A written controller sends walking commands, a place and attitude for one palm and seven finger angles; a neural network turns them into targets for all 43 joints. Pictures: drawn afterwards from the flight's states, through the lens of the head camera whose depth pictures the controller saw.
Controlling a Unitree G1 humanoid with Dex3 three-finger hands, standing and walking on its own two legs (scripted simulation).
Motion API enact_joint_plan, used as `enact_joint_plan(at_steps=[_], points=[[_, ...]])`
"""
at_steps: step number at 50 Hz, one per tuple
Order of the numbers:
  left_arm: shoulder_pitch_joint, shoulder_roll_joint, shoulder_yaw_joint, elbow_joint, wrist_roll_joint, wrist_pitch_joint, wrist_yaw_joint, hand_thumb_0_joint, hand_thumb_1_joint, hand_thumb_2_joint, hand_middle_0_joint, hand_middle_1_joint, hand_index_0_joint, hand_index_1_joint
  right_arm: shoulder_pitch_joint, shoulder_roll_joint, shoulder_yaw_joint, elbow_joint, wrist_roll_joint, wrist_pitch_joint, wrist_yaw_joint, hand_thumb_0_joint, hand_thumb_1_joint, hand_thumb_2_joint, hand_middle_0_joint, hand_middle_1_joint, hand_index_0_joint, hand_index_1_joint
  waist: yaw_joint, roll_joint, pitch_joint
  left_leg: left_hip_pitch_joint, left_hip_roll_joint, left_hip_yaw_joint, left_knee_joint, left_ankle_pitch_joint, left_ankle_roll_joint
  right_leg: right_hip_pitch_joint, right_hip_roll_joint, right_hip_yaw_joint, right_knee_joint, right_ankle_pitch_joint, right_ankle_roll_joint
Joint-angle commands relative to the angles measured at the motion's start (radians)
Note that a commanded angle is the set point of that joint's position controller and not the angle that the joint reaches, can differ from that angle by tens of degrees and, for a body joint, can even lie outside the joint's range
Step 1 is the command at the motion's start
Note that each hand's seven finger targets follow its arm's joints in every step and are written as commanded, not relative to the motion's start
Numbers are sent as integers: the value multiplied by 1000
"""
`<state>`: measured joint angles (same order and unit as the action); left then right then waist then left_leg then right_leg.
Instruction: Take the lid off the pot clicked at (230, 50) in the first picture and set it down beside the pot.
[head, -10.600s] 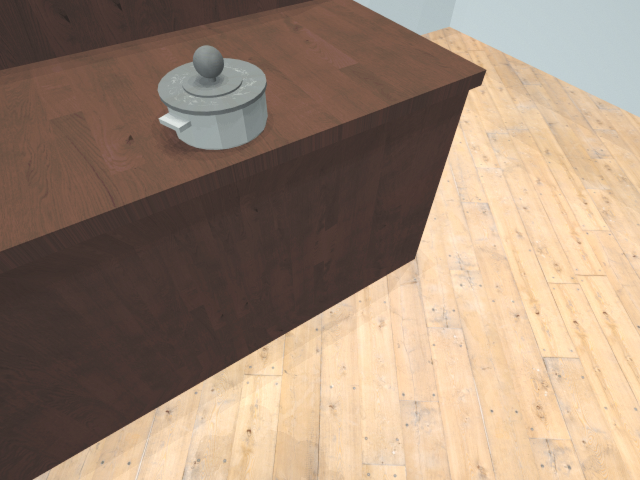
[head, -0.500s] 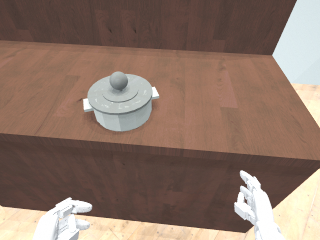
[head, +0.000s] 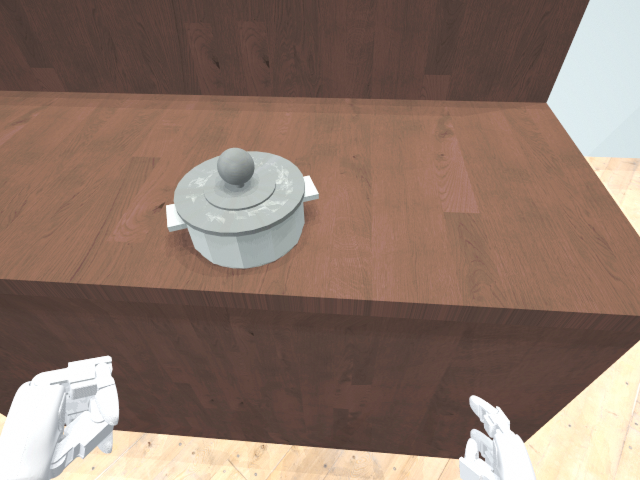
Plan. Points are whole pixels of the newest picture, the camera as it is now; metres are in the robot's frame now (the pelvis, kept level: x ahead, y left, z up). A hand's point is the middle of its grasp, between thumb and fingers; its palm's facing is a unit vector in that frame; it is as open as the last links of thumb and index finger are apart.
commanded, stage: raise the hand higher, near the body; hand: left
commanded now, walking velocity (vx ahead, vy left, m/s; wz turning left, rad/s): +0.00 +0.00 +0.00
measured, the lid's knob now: (235, 166) +0.49 +0.19 +0.15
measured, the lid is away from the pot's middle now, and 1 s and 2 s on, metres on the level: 0.00 0.00 0.00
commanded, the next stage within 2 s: reach forward and open the fingers in 0.56 s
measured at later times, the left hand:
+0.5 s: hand (101, 364) +0.17 +0.23 +0.15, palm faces +0.35 -0.84 -0.41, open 3.1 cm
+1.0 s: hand (70, 332) +0.19 +0.26 +0.16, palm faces +0.04 -0.06 -1.00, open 3.0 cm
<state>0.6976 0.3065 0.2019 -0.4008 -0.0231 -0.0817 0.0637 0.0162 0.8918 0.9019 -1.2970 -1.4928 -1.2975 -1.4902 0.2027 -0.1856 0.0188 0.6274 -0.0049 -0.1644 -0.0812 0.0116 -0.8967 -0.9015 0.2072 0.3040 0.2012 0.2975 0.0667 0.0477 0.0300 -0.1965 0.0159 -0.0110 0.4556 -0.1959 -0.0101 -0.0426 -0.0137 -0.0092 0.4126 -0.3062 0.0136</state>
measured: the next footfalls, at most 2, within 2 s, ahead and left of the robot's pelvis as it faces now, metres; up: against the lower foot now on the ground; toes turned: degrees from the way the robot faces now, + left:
none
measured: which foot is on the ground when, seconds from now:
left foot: down 0.00-1.00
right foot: down 0.00-1.00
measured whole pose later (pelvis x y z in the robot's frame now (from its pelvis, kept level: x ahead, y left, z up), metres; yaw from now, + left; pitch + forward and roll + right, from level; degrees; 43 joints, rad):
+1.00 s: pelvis -0.01 +0.00 -0.01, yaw +1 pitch +0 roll +0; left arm 0.34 0.70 0.18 -0.50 0.65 0.17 -0.14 0.01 0.59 1.09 -1.24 -1.18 -1.24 -1.18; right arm 0.08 -0.29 0.01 0.54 0.04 0.07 -0.01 0.01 -0.90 -0.90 0.20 0.30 0.20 0.30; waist 0.10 0.14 -0.02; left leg -0.33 0.01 -0.03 0.53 -0.20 -0.01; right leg -0.18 -0.02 -0.03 0.52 -0.34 0.01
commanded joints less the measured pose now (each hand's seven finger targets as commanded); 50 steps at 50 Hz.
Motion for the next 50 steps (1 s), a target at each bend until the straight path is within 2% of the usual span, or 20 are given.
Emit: enact_joint_plan(at_steps=[1, 5, 6, 7, 10, 11, 14, 20, 22, 25, 28, 33, 34, 35, 36, 37, 39, 43, 47, 50], points=[[0, 120, 100, -244, -1, -76, 19, 0, 900, 900, -1300, -1500, -1300, -1500, -173, -96, -42, -192, 6, -75, -4, 0, -900, -900, 200, 300, 200, 300, 6, 8, -55, 153, -3, 22, -51, 124, 34, -164, 15, -45, -94, 167, -18], [-2, 154, 138, -283, -3, -82, 24, 0, 900, 900, -1300, -1500, -1300, -1500, -176, -104, -45, -193, 7, -78, -1, 0, -900, -900, 200, 300, 200, 300, 15, 26, -56, 156, 0, 20, -45, 139, 30, -164, 20, -43, -90, 185, -20], [-18, 126, 110, -279, -5, -84, 21, 0, 900, 900, -1300, -1500, -1300, -1500, -170, -97, -40, -195, 7, -76, 0, 0, -900, -900, 200, 300, 200, 300, 5, 15, -52, 153, -1, 20, -49, 131, 31, -162, 16, -47, -87, 180, -19], [-23, 148, 138, -271, -8, -84, 25, 0, 900, 900, -1300, -1500, -1300, -1500, -172, -99, -45, -194, 7, -73, -5, 0, -900, -900, 200, 300, 200, 300, 11, -13, -53, 152, 2, 23, -48, 135, 32, -161, 16, -45, -90, 187, -17], [-64, 153, 138, -322, -8, -92, 23, 0, 900, 900, -1300, -1500, -1300, -1500, -172, -105, -41, -198, 7, -74, -1, 0, -900, -900, 200, 300, 200, 300, 8, 50, -53, 168, -1, 24, -42, 134, 30, -170, 20, -37, -95, 185, -20], [-60, 128, 115, -310, -10, -94, 21, 0, 900, 900, -1300, -1500, -1300, -1500, -167, -97, -37, -198, 6, -74, 0, 0, -900, -900, 200, 300, 200, 300, 2, 24, -44, 159, 1, 18, -45, 134, 30, -168, 18, -44, -89, 186, -21], [-78, 149, 143, -316, -16, -97, 21, 0, 900, 900, -1300, -1500, -1300, -1500, -170, -103, -38, -201, 5, -67, 1, 0, -900, -900, 200, 300, 200, 300, 9, 3, -52, 164, 4, 20, -48, 139, 29, -161, 17, -42, -89, 193, -19], [-139, 175, 178, -350, -24, -104, 22, 0, 900, 900, -1300, -1500, -1300, -1500, -176, -108, -34, -198, 4, -64, 2, 0, -900, -900, 200, 300, 200, 300, 10, 42, -64, 188, 1, 25, -37, 140, 30, -166, 20, -28, -103, 202, -21], [-155, 159, 169, -331, -28, -105, 20, 0, 900, 900, -1300, -1500, -1300, -1500, -176, -104, -32, -198, 4, -60, 3, 0, -900, -900, 200, 300, 200, 300, 7, -2, -53, 176, 4, 22, -45, 128, 29, -162, 16, -33, -103, 187, -19], [-159, 188, 210, -341, -32, -108, 24, 0, 900, 900, -1300, -1500, -1300, -1500, -181, -106, -35, -192, 4, -58, 2, 0, -900, -900, 200, 300, 200, 300, 13, 11, -72, 189, 0, 30, -34, 145, 32, -156, 18, -27, -105, 219, -19], [-172, 169, 200, -325, -33, -113, 22, 0, 900, 900, -1300, -1500, -1300, -1500, -184, -101, -34, -186, 2, -55, 3, 0, -900, -900, 200, 300, 200, 300, 10, -16, -64, 186, 1, 33, -33, 168, 35, -152, 13, -33, -101, 248, -16], [-227, 185, 217, -361, -38, -126, 23, 0, 900, 900, -1300, -1500, -1300, -1500, -185, -106, -34, -184, 3, -52, 5, 0, -900, -900, 200, 300, 200, 300, 9, 5, -81, 198, 0, 36, -31, 175, 35, -145, 9, -29, -101, 261, -16], [-282, 433, 186, -429, 356, -23, 54, 0, 867, 921, -1291, -1465, -1291, -1465, -189, -182, -26, -215, -30, 14, 21, 0, -900, -900, 200, 300, 200, 300, 22, 77, -106, 69, -19, 57, 6, 251, 33, -171, 16, -25, -4, 311, -11], [-293, 367, 198, -482, 350, 40, 76, 0, 835, 942, -1283, -1429, -1283, -1429, -231, -146, -31, -261, -13, 46, 36, 0, -900, -900, 200, 300, 200, 300, 26, 127, -98, 45, -17, 67, 18, 277, 26, -166, 17, -42, 10, 324, -24], [-261, 381, 185, -445, 448, 85, 81, 0, 803, 963, -1276, -1394, -1276, -1394, -206, -141, -36, -256, -16, 77, 47, 0, -900, -900, 200, 300, 200, 300, 38, 126, -127, 46, -15, 69, 24, 288, 25, -168, 17, -41, 28, 311, -32], [-179, 396, 202, -402, 502, 130, 77, 0, 771, 984, -1268, -1358, -1268, -1358, -214, -148, -42, -262, -11, 113, 57, 0, -900, -900, 200, 300, 200, 300, 48, 104, -142, 35, -12, 68, 33, 280, 23, -167, 20, -42, 35, 297, -34], [-239, 458, 188, -409, 603, 186, 46, 0, 707, 1026, -1253, -1287, -1253, -1287, -244, -168, -38, -287, -1, 169, 71, 0, -900, -900, 200, 300, 200, 300, 36, 51, -149, 23, -15, 59, 43, 235, 26, -192, 21, -31, 34, 262, -32], [-355, 558, 178, -306, 701, 244, -52, 0, 576, 1110, -1219, -1145, -1219, -1145, -276, -179, -35, -282, 28, 202, 70, 0, -900, -900, 200, 300, 200, 300, 27, 10, -191, 22, -22, 29, 48, 181, 35, -205, 18, -23, 26, 226, -17], [-499, 588, 128, -265, 701, 236, -176, 0, 439, 1194, -1181, -1003, -1181, -1003, -283, -180, -34, -270, 54, 182, 68, 0, -900, -900, 200, 300, 200, 300, 17, -20, -216, 50, -33, 11, 34, 175, 42, -199, 16, -30, 13, 254, -1], [-581, 631, 133, -255, 702, 230, -247, 0, 335, 1257, -1149, -897, -1149, -897, -325, -176, -26, -266, 62, 156, 63, 0, -900, -900, 200, 300, 200, 300, 18, 5, -216, 77, -43, 4, 33, 193, 46, -194, 28, -24, 0, 285, -4]])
